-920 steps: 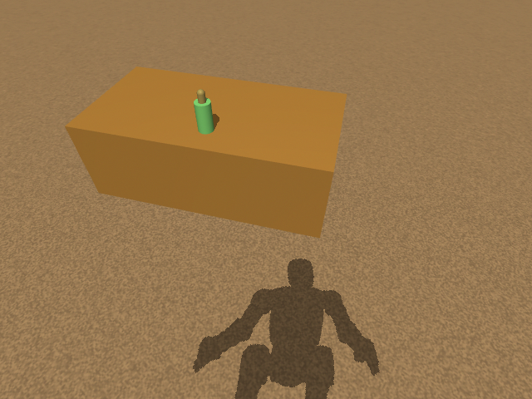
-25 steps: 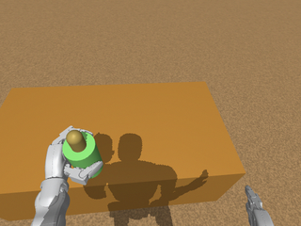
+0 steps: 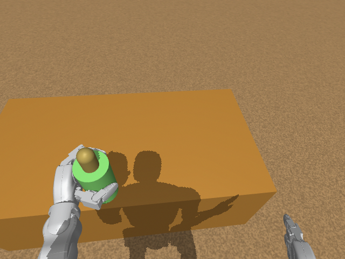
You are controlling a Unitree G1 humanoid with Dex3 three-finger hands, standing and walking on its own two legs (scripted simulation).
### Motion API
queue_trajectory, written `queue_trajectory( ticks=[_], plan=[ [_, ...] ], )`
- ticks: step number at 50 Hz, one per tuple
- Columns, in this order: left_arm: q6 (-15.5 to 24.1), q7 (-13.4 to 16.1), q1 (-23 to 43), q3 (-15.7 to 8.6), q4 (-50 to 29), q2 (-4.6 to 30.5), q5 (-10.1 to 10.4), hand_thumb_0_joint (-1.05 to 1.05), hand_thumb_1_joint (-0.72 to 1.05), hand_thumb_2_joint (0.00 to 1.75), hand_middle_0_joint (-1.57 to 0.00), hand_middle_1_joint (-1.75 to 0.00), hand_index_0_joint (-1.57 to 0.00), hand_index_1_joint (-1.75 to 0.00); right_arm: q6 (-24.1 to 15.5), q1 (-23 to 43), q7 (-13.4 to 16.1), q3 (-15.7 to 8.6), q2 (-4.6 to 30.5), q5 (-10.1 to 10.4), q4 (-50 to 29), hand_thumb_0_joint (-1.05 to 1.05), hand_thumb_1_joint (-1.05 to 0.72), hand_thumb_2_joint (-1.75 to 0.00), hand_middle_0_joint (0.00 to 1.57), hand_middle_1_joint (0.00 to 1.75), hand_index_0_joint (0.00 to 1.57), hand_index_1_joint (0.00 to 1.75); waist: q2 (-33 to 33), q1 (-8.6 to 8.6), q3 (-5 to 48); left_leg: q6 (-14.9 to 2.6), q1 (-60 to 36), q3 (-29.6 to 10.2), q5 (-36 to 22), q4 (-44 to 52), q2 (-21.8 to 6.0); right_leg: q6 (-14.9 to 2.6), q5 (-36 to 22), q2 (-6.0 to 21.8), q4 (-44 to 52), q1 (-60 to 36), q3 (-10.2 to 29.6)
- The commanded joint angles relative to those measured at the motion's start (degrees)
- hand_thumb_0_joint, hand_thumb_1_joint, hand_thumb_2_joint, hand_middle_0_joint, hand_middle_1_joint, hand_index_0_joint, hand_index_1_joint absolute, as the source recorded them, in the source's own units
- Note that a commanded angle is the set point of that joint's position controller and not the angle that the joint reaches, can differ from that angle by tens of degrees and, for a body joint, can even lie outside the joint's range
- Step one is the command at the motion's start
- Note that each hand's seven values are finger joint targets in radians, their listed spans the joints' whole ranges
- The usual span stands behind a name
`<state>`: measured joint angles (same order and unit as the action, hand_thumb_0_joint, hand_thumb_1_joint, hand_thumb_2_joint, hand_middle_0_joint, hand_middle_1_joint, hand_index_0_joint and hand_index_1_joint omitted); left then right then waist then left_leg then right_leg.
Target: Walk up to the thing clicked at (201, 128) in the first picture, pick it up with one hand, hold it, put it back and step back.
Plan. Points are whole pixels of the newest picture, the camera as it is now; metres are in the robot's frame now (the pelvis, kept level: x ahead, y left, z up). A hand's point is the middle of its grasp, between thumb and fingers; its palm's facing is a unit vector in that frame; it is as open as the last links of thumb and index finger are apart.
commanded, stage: hold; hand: left
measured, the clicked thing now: (95, 174) +0.32 +0.17 +0.05
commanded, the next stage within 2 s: crouch in 0.22 s
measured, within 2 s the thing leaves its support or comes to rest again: neither
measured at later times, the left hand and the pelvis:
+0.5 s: hand (99, 167) +0.34 +0.17 +0.05, palm faces +0.13 -0.99 +0.01, open 9.8 cm; pelvis +0.01 +0.00 +0.00, yaw +0 degrees
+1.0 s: hand (109, 166) +0.40 +0.18 -0.06, palm faces +0.12 -0.99 -0.01, open 9.8 cm; pelvis -0.01 +0.00 -0.04, yaw +0 degrees
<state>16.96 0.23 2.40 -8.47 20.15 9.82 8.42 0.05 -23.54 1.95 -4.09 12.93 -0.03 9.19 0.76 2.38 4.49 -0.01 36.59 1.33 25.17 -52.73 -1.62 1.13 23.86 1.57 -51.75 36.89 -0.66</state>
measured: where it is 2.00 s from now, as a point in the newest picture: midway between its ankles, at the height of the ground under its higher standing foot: outside the picture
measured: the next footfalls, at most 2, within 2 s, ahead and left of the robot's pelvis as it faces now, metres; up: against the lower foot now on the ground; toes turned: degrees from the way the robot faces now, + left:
none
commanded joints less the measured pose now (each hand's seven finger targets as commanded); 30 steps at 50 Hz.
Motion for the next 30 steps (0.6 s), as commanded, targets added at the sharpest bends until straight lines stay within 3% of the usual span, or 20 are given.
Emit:
queue_trajectory(
  ticks=[1,3,5,6,8,10,12,13,14,15,16,18,22,23,27,30],
  plan=[
    [8.2,-0.9,19.2,-3.6,-17.0,8.7,1.5,0.0,0.09,1.25,-1.22,-1.38,-1.23,-1.4,-3.9,0.4,0.7,-4.0,7.5,-0.1,-9.2,0.0,0.53,-0.06,0.05,0.05,0.05,0.05,-1.7,0.27,15.2,-0.37,-6.6,-0.4,-9.5,7.9,1.5,-1.4,-11.7,-1.1,6.9,-7.0,-0.2],
    [8.6,-1.6,19.4,-2.0,-18.2,7.0,2.2,0.0,0.07,1.26,-1.23,-1.39,-1.24,-1.41,-4.5,0.7,0.5,-2.8,6.5,0.0,-10.5,0.0,0.54,-0.06,0.05,0.05,0.05,0.05,-2.7,0.6,16.4,-0.38,-7.4,-0.3,-9.0,7.7,1.6,-1.29,-11.6,-1.1,7.0,-7.0,-0.3],
    [8.5,-1.6,18.9,-0.2,-18.6,5.7,2.1,0.0,0.11,1.25,-1.22,-1.38,-1.23,-1.39,-4.7,-0.5,0.7,-3.9,7.9,0.0,-10.2,0.0,0.54,-0.06,0.05,0.05,0.05,0.05,-2.4,1.37,16.8,-0.31,-8.3,-0.6,-10.1,7.7,1.5,-1.41,-12.6,-1.2,6.5,-6.6,-0.4],
    [8.5,-1.5,19.1,-0.6,-19.3,6.3,2.0,0.0,0.09,1.23,-1.21,-1.36,-1.22,-1.37,-4.8,-0.7,0.6,-3.0,7.2,-0.1,-9.9,0.0,0.54,-0.06,0.05,0.05,0.05,0.05,-3.5,0.57,16.9,-0.1,-8.2,-0.6,-10.7,7.7,1.5,-1.59,-12.7,-1.2,6.3,-6.4,-0.6],
    [8.4,-1.1,20.5,-2.0,-21.3,8.6,1.8,0.0,0.11,1.23,-1.2,-1.34,-1.21,-1.36,-5.0,0.3,0.8,-4.2,8.7,0.1,-11.2,0.0,0.54,-0.06,0.05,0.05,0.05,0.05,-4.4,0.57,18.6,0.06,-9.6,-0.8,-11.4,7.9,1.5,-1.65,-13.2,-1.3,6.2,-7.0,-0.6],
    [8.0,-0.8,20.5,-1.1,-21.3,7.6,1.6,0.0,0.11,1.24,-1.2,-1.36,-1.21,-1.37,-5.0,-0.2,0.8,-3.8,8.0,-0.1,-10.9,0.0,0.54,-0.06,0.05,0.05,0.05,0.05,-4.1,0.63,18.1,0.4,-9.2,-1.2,-12.9,7.8,1.3,-1.84,-13.8,-1.3,5.7,-6.8,-0.9],
    [7.7,-0.3,20.4,-2.4,-20.9,8.7,1.6,0.0,0.08,1.23,-1.21,-1.36,-1.22,-1.38,-5.1,0.2,0.8,-4.5,8.5,0.1,-10.4,0.0,0.53,-0.06,0.05,0.05,0.05,0.05,-5.2,0.27,17.7,0.52,-9.6,-1.3,-13.5,8.0,1.2,-1.93,-14.0,-1.3,5.5,-6.7,-0.9],
    [7.5,-0.2,20.1,-2.6,-20.7,8.1,1.8,0.0,0.1,1.25,-1.21,-1.36,-1.22,-1.38,-4.9,-0.7,0.7,-3.0,7.3,0.0,-10.4,0.0,0.53,-0.06,0.05,0.05,0.05,0.05,-4.0,-0.14,18.1,0.59,-9.2,-1.6,-14.6,7.9,1.0,-1.97,-14.7,-1.3,5.2,-7.4,-1.2],
    [7.3,-0.1,20.1,-3.1,-20.6,8.7,1.9,0.0,0.09,1.26,-1.22,-1.38,-1.23,-1.4,-4.9,0.2,0.7,-3.6,7.8,0.2,-11.3,0.0,0.53,-0.06,0.05,0.05,0.05,0.05,-4.0,-0.14,18.8,0.58,-9.6,-1.6,-15.2,8.0,1.0,-1.99,-15.1,-1.3,5.3,-7.9,-1.1],
    [6.9,0.1,20.4,-2.9,-20.1,8.5,1.9,0.0,0.1,1.27,-1.22,-1.38,-1.23,-1.4,-4.7,0.3,0.9,-4.5,8.6,0.2,-12.6,0.0,0.53,-0.06,0.05,0.05,0.05,0.05,-3.0,0.41,18.5,0.27,-9.5,-1.3,-14.5,7.9,1.1,-1.73,-15.2,-1.3,5.9,-8.1,-0.9],
    [6.8,0.2,20.1,-2.8,-21.1,8.1,2.0,0.0,0.17,1.3,-1.21,-1.38,-1.21,-1.4,-4.6,-0.2,0.8,-3.4,7.4,0.2,-11.8,0.0,0.54,-0.06,0.05,0.05,0.05,0.05,-2.0,-0.16,17.0,0.12,-9.0,-1.3,-13.1,8.3,1.2,-1.57,-14.1,-1.3,6.5,-8.3,-1.1],
    [5.8,0.0,18.8,-1.4,-17.7,6.6,1.8,0.0,0.21,1.26,-1.27,-1.37,-1.28,-1.38,-4.3,-0.6,0.9,-3.5,7.3,0.3,-10.0,0.0,0.56,-0.05,0.05,0.05,0.05,0.05,-2.3,0.14,15.1,0.17,-8.6,-1.3,-12.0,8.9,1.2,-1.6,-13.0,-1.3,6.7,-7.1,-1.0],
    [5.6,-0.4,17.7,-2.1,-12.3,5.5,2.2,0.0,0.22,1.27,-1.28,-1.39,-1.29,-1.4,-4.3,-0.1,0.5,-1.6,5.8,0.6,-12.8,0.0,0.57,-0.05,0.05,0.05,0.05,0.05,1.4,-0.36,13.9,-0.15,-7.3,-1.1,-11.6,8.8,1.1,-1.35,-12.9,-1.3,7.0,-7.7,-1.3],
    [5.9,-0.6,18.7,-1.8,-11.9,5.7,2.0,0.0,0.23,1.27,-1.28,-1.39,-1.29,-1.39,-4.3,0.1,0.5,-2.6,6.5,0.6,-13.0,0.0,0.57,-0.05,0.05,0.05,0.05,0.05,0.8,-0.03,13.1,-0.11,-6.9,-1.0,-11.3,8.9,1.2,-1.37,-12.7,-1.3,7.1,-7.1,-1.2],
    [7.3,-0.7,21.8,-3.4,-9.0,7.6,0.9,0.0,0.27,1.28,-1.27,-1.37,-1.28,-1.38,-3.7,-0.3,0.0,-3.0,6.9,0.0,-12.8,0.0,0.58,-0.05,0.05,0.05,0.05,0.05,-0.8,-0.24,14.3,-0.07,-6.0,-0.5,-13.5,7.5,1.4,-1.53,-14.8,-0.9,6.2,-6.8,-0.4],
    [9.5,-0.3,25.9,-4.7,-7.7,8.3,1.1,0.0,0.26,1.28,-1.24,-1.36,-1.25,-1.37,-3.9,-0.1,-0.3,-3.4,7.3,-0.4,-13.4,0.0,0.58,-0.05,0.05,0.05,0.05,0.05,-1.4,0.78,16.4,-0.16,-6.7,-0.4,-14.2,6.0,1.5,-1.48,-15.9,-0.8,5.1,-5.9,-0.1]
  ],
)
